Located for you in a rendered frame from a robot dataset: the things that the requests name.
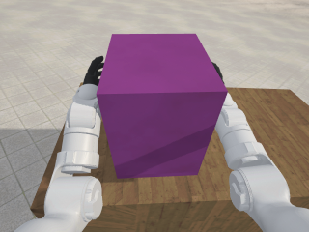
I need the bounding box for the robot left upper arm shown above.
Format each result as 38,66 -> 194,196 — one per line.
14,176 -> 103,232

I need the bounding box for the pedestal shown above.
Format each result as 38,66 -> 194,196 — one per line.
30,82 -> 309,232

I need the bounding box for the carton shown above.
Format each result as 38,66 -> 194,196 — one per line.
96,34 -> 228,179

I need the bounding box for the right robot forearm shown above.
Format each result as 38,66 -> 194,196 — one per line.
215,93 -> 291,200

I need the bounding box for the robot right upper arm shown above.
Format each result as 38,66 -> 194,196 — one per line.
229,164 -> 309,232

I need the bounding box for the robot left hand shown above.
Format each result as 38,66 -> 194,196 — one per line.
83,56 -> 104,86

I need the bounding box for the robot right hand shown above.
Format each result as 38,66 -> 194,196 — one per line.
212,62 -> 225,84

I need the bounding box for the left robot forearm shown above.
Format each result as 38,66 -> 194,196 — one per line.
44,84 -> 101,213

